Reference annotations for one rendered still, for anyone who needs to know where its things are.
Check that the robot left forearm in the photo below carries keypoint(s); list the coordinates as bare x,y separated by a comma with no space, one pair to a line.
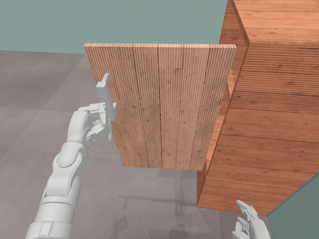
59,201

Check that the robot right hand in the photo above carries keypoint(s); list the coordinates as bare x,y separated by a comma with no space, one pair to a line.
255,229

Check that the robot left hand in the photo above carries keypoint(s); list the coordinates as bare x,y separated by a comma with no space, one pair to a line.
81,128

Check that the handle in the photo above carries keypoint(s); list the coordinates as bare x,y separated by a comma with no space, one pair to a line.
104,95

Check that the cupboard door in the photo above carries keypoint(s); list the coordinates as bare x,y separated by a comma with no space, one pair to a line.
168,98

